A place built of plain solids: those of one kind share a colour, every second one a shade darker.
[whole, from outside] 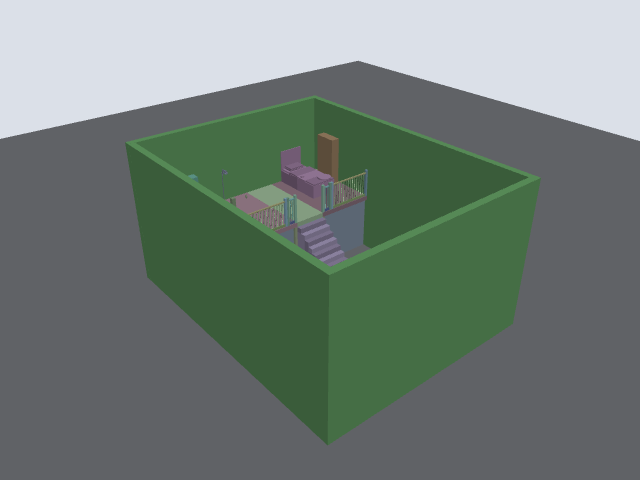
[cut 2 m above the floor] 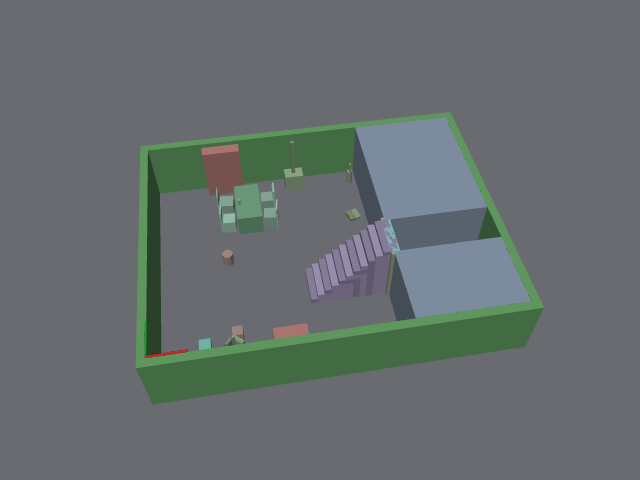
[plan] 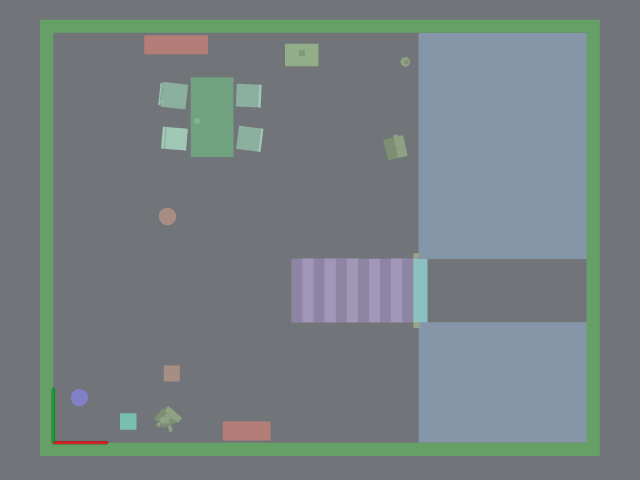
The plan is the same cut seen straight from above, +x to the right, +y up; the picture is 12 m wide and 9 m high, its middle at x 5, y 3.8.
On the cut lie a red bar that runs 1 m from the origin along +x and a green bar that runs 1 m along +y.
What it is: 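A dwelling of one tall room, 10.0 x 7.7 m inside and 5.2 m high, with a sleeping gallery 2.24 m up across one short end and a free-standing straight stair of 12 risers to it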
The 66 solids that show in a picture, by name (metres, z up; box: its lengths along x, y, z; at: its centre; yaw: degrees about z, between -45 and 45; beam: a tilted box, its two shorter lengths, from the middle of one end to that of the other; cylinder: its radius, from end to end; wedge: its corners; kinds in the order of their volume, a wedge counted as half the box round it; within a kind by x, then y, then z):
{
 "wall_1": {"box": [0.25, 8.18, 5.43], "at": [-0.12, 3.84, 2.66]},
 "wall_2": {"box": [10.5, 0.25, 5.43], "at": [5.0, -0.12, 2.66]},
 "wall_3": {"box": [10.5, 0.25, 5.43], "at": [5.0, 7.81, 2.66]},
 "wall_4": {"box": [0.25, 8.18, 5.43], "at": [10.12, 3.84, 2.66]},
 "plinth_1": {"box": [3.15, 2.26, 2.12], "at": [8.42, 1.13, 1.01]},
 "plinth_2": {"box": [3.15, 4.24, 2.12], "at": [8.42, 5.56, 1.01]},
 "step_1": {"box": [0.65, 1.2, 0.24], "at": [4.79, 2.85, 0.07]},
 "step_2": {"box": [0.65, 1.2, 0.42], "at": [4.99, 2.85, 0.16]},
 "step_3": {"box": [0.65, 1.2, 0.61], "at": [5.2, 2.85, 0.26]},
 "step_4": {"box": [0.65, 1.2, 0.8], "at": [5.41, 2.85, 0.35]},
 "step_5": {"box": [0.65, 1.2, 0.98], "at": [5.62, 2.85, 0.44]},
 "step_6": {"box": [0.65, 1.2, 1.17], "at": [5.82, 2.85, 0.54]},
 "step_7": {"box": [0.65, 1.2, 1.36], "at": [6.03, 2.85, 0.63]},
 "step_8": {"box": [0.65, 1.2, 1.55], "at": [6.24, 2.85, 0.72]},
 "step_9": {"box": [0.65, 1.2, 1.73], "at": [6.45, 2.85, 0.82]},
 "step_10": {"box": [0.65, 1.2, 1.92], "at": [6.65, 2.85, 0.91]},
 "step_11": {"box": [0.47, 1.2, 2.11], "at": [6.77, 2.85, 1.0]},
 "upper_floor_1": {"box": [3.38, 2.39, 0.18], "at": [8.43, 1.07, 2.15]},
 "upper_floor_2": {"box": [3.38, 4.36, 0.18], "at": [8.43, 5.62, 2.15]},
 "bedstead_gallery_bed_1": {"cylinder": 0.26, "from": [8.15, 1.01, 2.19], "to": [8.15, 1.01, 2.87]},
 "bedstead_gallery_bed_2": {"box": [0.53, 1.02, 0.63], "at": [8.15, 1.24, 2.51]},
 "bedstead_gallery_bed_3": {"box": [1.03, 1.05, 0.58], "at": [8.4, 1.25, 2.48]},
 "bedstead_gallery_bed_4": {"box": [0.53, 1.02, 0.63], "at": [8.68, 1.26, 2.51]},
 "bedstead_gallery_bed_5": {"box": [2.08, 1.05, 0.53], "at": [8.92, 1.25, 2.46]},
 "bedstead_gallery_bed_6": {"box": [0.47, 1.0, 0.63], "at": [9.18, 1.25, 2.51]},
 "bedstead_gallery_bed_7": {"box": [0.4, 0.65, 0.68], "at": [9.76, 1.25, 2.53]},
 "bedstead_gallery_bed_8": {"box": [0.05, 1.0, 1.33], "at": [9.99, 1.25, 2.86]},
 "slotfit_storage_1": {"box": [1.2, 0.36, 1.94], "at": [2.3, 7.46, 0.92]},
 "slotfit_storage_2": {"box": [0.9, 0.36, 1.94], "at": [3.62, 0.22, 0.92]},
 "slotfit_loft_table_1": {"box": [0.81, 1.5, 0.79], "at": [2.98, 6.1, 0.34]},
 "head_base_1": {"box": [0.27, 1.2, 2.19], "at": [6.88, 2.85, 1.05]},
 "upper_floor_head_1": {"box": [3.25, 1.2, 0.18], "at": [8.37, 2.85, 2.15]},
 "slotfit_gallery_storage_1": {"box": [0.9, 0.36, 1.94], "at": [8.86, 0.22, 3.16]},
 "slotfit_loft_chair_1": {"box": [0.05, 0.41, 0.92], "at": [2.06, 5.72, 0.41], "yaw": -4.7},
 "slotfit_loft_chair_2": {"box": [0.47, 0.47, 0.5], "at": [2.27, 6.51, 0.2], "yaw": -6.4},
 "slotfit_loft_chair_3": {"box": [0.45, 0.41, 0.52], "at": [2.28, 5.7, 0.21], "yaw": -4.7},
 "slotfit_loft_chair_4": {"box": [0.45, 0.43, 0.48], "at": [3.65, 6.51, 0.19], "yaw": -2.5},
 "slotfit_loft_chair_5": {"box": [0.41, 0.44, 0.53], "at": [3.66, 5.7, 0.22], "yaw": -7.2},
 "slotfit_loft_chair_6": {"box": [0.05, 0.43, 0.89], "at": [3.87, 6.5, 0.39], "yaw": -2.5},
 "slotfit_loft_chair_7": {"box": [0.05, 0.44, 0.93], "at": [3.89, 5.67, 0.41], "yaw": -7.2},
 "stove_1": {"box": [0.63, 0.43, 0.71], "at": [4.66, 7.27, 0.3]},
 "stove_2": {"box": [0.12, 0.12, 4.59], "at": [4.66, 7.31, 2.93]},
 "slotfit_known_1": {"cylinder": 0.16, "from": [2.14, 4.24, -0.05], "to": [2.14, 4.24, 0.44]},
 "slotfit_known_2": {"box": [0.3, 0.3, 0.66], "at": [2.22, 1.3, 0.28]},
 "clutter_clhall_1": {"box": [0.09, 0.26, 0.71], "at": [2.0, 0.52, 1.04], "yaw": -40.7},
 "clutter_clhall_2": {"box": [0.35, 0.13, 0.75], "at": [2.25, 0.53, 1.02], "yaw": -40.7},
 "clutter_clhall_3": {"box": [0.2, 0.2, 0.15], "at": [6.3, 5.61, 0.03], "yaw": 12.6},
 "clutter_clhall_4": {"box": [0.19, 0.2, 0.15], "at": [6.35, 5.41, 0.03], "yaw": 12.6},
 "clutter_clhall_5": {"box": [0.19, 0.2, 0.15], "at": [6.49, 5.65, 0.03], "yaw": 12.6},
 "clutter_clhall_6": {"box": [0.19, 0.2, 0.15], "at": [6.53, 5.45, 0.03], "yaw": 12.6},
 "clutter_clhall_7": {"cylinder": 0.09, "from": [6.6, 7.14, -0.05], "to": [6.6, 7.14, 0.54]},
 "post_1": {"box": [0.12, 0.11, 2.12], "at": [6.81, 2.21, 1.01]},
 "post_2": {"box": [0.12, 0.11, 2.12], "at": [6.81, 3.5, 1.01]},
 "slotfit_hallpiece_corner_1": {"box": [0.31, 0.31, 0.2], "at": [1.4, 0.4, 1.49]},
 "slotfit_hallpiece_corner_2": {"box": [0.33, 0.33, 0.25], "at": [9.51, 6.02, 3.71]},
 "guard_newel_1": {"box": [0.09, 0.09, 1.15], "at": [6.8, 1.87, 2.77]},
 "guard_newel_2": {"box": [0.09, 0.09, 1.15], "at": [6.8, 2.21, 2.77]},
 "guard_newel_3": {"box": [0.09, 0.09, 1.15], "at": [6.8, 3.5, 2.77]},
 "guard_newel_4": {"box": [0.09, 0.09, 1.15], "at": [6.8, 3.83, 2.77]},
 "slotfit_seat_1": {"cylinder": 0.16, "from": [0.49, 0.84, -0.05], "to": [0.49, 0.84, 0.4]},
 "gal_guard_newel_1": {"box": [0.09, 0.09, 1.15], "at": [6.8, 0.04, 2.77]},
 "gal_guard_newel_2": {"box": [0.09, 0.09, 1.15], "at": [6.8, 1.78, 2.77]},
 "gal_guard_newel_3": {"box": [0.09, 0.09, 1.15], "at": [6.8, 3.92, 2.77]},
 "gal_guard_board_1": {"box": [0.04, 1.74, 0.15], "at": [6.8, 0.91, 2.27]},
 "gal_guard_rail_1": {"box": [0.06, 1.74, 0.044], "at": [6.8, 0.91, 3.22]},
 "gal_guard_rail_2": {"box": [0.06, 1.86, 0.044], "at": [6.8, 4.85, 3.22]}
}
